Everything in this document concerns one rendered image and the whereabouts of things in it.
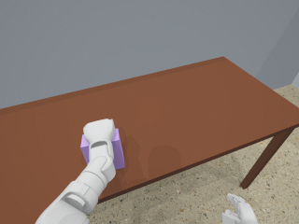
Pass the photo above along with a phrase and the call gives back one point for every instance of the right robot hand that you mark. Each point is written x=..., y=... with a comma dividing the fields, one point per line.
x=244, y=211

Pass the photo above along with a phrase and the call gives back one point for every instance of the sponge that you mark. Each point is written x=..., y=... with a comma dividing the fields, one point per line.
x=118, y=160

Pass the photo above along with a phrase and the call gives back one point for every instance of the table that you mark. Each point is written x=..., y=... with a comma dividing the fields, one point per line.
x=168, y=121

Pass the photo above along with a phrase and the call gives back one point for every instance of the robot left forearm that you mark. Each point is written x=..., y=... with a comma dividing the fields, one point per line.
x=83, y=193

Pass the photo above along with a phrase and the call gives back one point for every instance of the left robot hand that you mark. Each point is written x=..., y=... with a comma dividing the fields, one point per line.
x=100, y=129

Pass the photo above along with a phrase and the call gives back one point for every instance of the left robot upper arm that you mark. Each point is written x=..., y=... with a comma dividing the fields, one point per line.
x=64, y=213

